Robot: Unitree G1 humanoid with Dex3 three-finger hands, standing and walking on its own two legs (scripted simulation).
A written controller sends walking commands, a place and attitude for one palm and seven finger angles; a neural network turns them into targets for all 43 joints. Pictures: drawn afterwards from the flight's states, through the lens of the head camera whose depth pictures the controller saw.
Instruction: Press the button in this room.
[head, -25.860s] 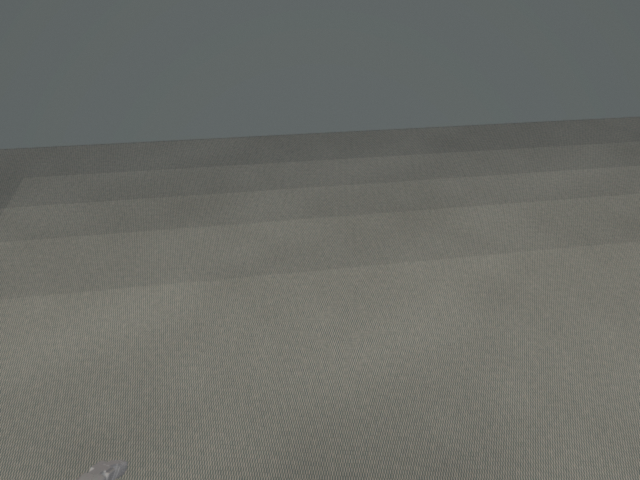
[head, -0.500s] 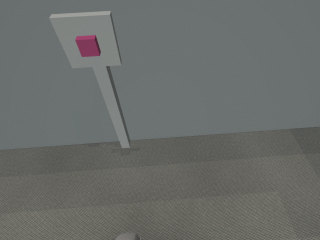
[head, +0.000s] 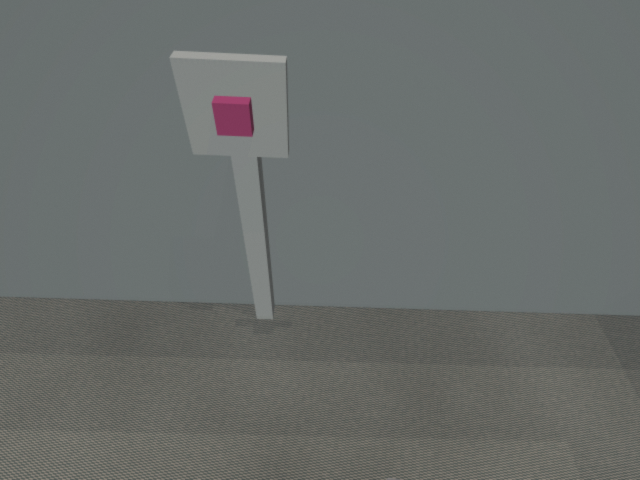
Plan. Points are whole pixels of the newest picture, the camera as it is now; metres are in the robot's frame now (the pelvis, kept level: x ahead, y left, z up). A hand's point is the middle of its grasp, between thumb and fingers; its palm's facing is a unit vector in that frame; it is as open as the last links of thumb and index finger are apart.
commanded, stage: take the last steps up to it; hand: left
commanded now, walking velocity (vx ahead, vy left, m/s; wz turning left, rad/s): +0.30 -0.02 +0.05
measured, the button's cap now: (234, 115) +0.74 +0.21 +0.07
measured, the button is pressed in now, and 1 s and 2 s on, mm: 0 0 0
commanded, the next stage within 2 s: come to a stop and stand still in 0.52 s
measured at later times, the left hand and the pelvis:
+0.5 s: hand out of the picture +0.09 +0.12 -0.17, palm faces +0.12 -0.98 -0.18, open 7.3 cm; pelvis +0.14 -0.04 +0.00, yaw +3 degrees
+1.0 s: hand (222, 396) +0.28 +0.17 -0.18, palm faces +0.08 -0.96 -0.27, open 7.3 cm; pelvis +0.22 -0.04 -0.01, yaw +2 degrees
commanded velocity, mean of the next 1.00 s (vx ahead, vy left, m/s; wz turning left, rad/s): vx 0.05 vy -0.01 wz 0.03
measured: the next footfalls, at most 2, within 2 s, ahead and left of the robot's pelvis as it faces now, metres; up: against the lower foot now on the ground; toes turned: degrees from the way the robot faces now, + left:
right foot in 0.14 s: +0.14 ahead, -0.15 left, +0.00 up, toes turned -7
left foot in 0.62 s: +0.27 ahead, +0.11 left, +0.00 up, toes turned +11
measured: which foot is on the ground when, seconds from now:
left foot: down 0.00-0.14, up 0.16-0.60, down 0.62-1.00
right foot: up 0.00-0.12, down 0.14-0.62, up 0.64-1.00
